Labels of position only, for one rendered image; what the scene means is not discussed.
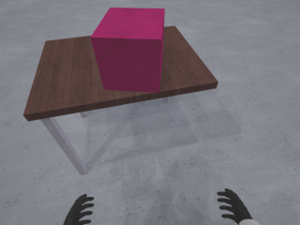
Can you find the carton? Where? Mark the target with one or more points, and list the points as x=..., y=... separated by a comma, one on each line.
x=128, y=46

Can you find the left robot hand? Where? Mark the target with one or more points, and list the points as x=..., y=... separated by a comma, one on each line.
x=75, y=214

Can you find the table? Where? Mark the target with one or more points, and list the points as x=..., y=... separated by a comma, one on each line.
x=68, y=81

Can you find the right robot hand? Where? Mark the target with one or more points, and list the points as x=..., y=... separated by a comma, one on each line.
x=237, y=206

